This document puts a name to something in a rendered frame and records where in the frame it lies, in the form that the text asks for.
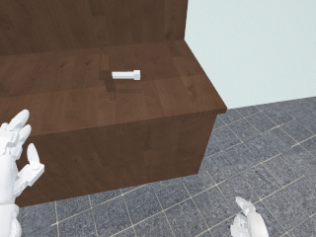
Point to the right robot hand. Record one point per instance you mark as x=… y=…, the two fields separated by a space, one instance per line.
x=252 y=226

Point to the robot left forearm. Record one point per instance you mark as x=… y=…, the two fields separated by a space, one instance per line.
x=9 y=225

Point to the tap lever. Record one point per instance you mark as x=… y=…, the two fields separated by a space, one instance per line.
x=135 y=74

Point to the counter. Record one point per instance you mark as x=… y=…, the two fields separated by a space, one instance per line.
x=92 y=132

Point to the left robot hand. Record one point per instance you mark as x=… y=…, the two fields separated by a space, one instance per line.
x=12 y=137

